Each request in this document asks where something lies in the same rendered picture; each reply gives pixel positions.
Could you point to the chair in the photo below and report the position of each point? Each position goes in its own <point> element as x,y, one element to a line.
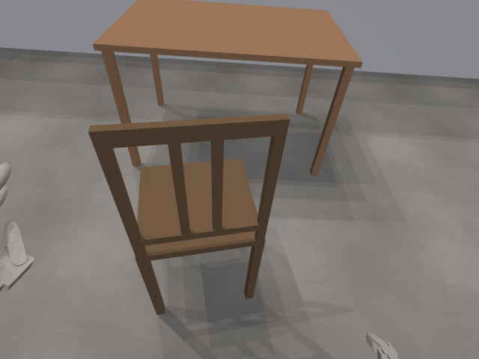
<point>193,208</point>

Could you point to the robot left hand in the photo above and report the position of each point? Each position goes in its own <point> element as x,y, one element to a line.
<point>17,262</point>

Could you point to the robot right hand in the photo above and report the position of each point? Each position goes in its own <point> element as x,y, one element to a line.
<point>381,349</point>

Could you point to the table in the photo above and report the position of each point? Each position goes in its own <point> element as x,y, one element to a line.
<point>244,32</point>

